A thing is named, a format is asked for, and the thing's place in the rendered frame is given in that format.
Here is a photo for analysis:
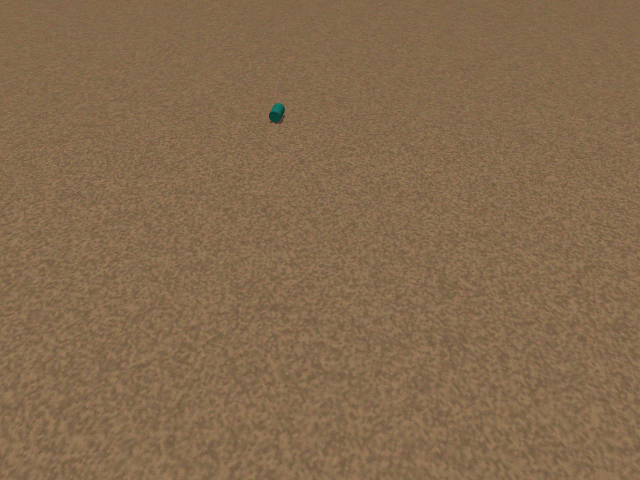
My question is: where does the can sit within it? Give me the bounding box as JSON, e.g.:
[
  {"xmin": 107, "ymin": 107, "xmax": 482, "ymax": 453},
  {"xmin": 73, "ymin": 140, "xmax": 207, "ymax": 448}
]
[{"xmin": 269, "ymin": 103, "xmax": 285, "ymax": 123}]

